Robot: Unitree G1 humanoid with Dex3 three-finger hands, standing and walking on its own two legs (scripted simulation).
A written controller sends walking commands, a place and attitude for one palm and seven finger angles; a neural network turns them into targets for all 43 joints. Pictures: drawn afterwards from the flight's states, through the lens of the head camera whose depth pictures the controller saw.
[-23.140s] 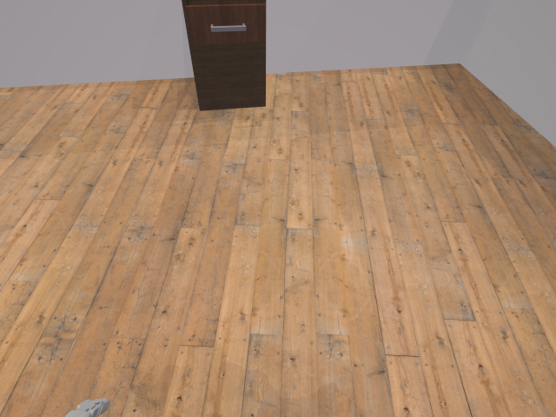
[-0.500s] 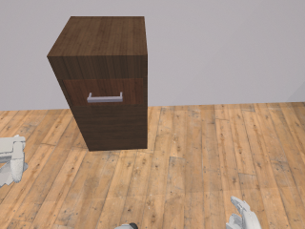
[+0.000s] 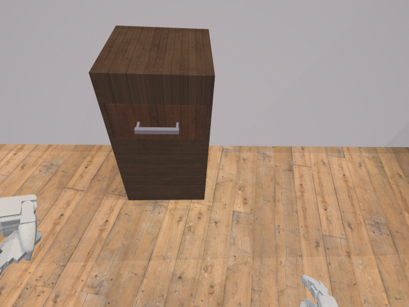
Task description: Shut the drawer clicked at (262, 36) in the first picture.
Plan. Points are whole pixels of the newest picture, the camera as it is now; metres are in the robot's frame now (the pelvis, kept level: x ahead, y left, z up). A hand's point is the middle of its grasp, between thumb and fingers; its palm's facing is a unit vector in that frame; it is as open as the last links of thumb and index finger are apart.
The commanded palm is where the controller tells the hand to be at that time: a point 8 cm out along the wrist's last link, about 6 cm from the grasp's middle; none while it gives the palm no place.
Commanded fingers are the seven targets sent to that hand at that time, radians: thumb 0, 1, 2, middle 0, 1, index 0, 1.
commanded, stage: stop stepping back and stand still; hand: left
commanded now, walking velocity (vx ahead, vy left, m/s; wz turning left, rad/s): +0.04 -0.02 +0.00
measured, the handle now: (157, 127) +0.80 +0.24 -0.18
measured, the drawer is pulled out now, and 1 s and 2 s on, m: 0.00 0.00 0.00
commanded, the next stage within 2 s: let the arm hang, fingers relaxed in 0.42 s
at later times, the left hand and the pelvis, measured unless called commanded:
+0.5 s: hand (31, 233) +0.17 +0.25 +0.16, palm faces +0.39 -0.81 -0.43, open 3.3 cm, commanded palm none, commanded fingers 0.00 0.90 0.90 -1.40 -1.60 -1.40 -1.60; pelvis -0.01 +0.00 +0.01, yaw +1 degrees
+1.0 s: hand out of the picture -0.08 +0.17 -0.17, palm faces +0.09 -0.97 -0.22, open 4.3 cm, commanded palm none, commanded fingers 0.00 0.90 0.90 -0.40 -0.52 -0.40 -0.52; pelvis -0.01 -0.01 +0.01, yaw +3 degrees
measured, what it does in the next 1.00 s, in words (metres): stands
